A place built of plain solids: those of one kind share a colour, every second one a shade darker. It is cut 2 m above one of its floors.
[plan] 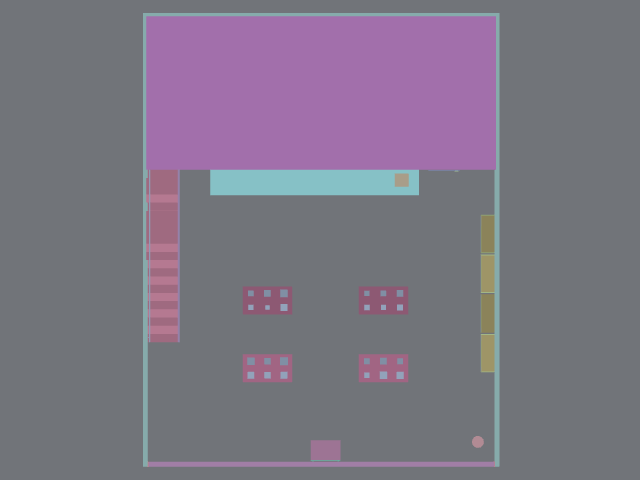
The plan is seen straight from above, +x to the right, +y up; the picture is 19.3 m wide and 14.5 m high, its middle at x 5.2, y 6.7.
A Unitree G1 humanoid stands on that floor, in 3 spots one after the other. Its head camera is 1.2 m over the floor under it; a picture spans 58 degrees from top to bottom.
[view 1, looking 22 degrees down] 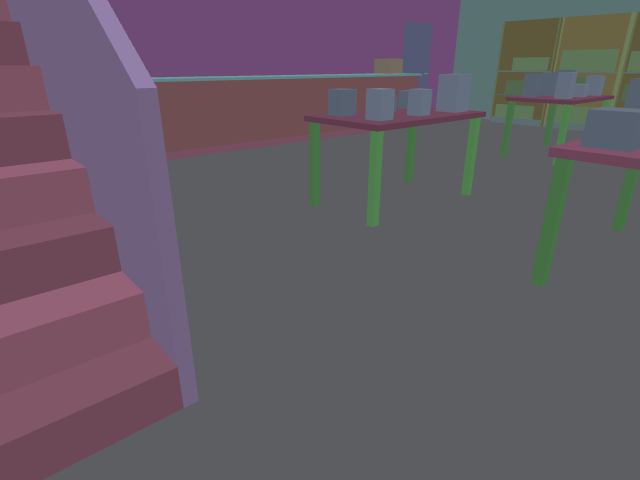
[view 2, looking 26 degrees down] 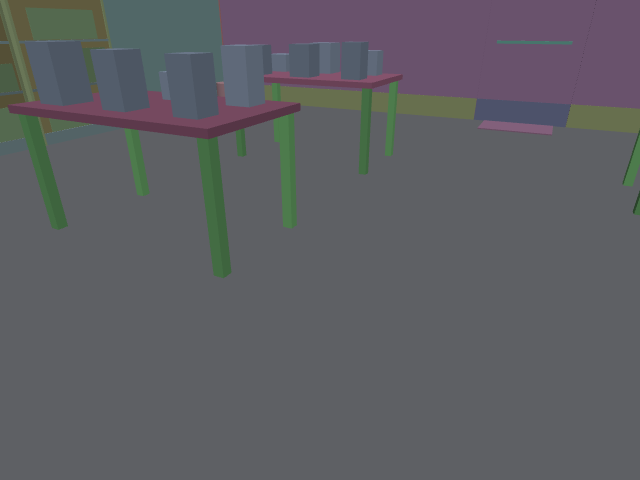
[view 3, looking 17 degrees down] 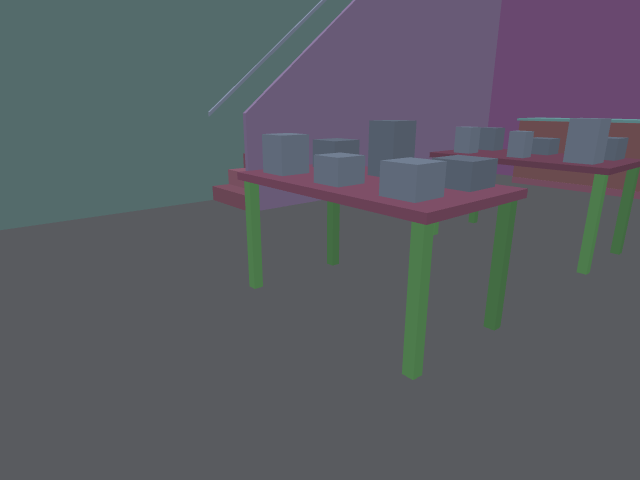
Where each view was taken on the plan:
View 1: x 0.45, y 2.31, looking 49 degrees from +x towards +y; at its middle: ground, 3.20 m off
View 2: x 5.04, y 6.81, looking -63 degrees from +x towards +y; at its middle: ground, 2.74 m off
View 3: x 5.37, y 1.00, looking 140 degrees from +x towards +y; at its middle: ground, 4.10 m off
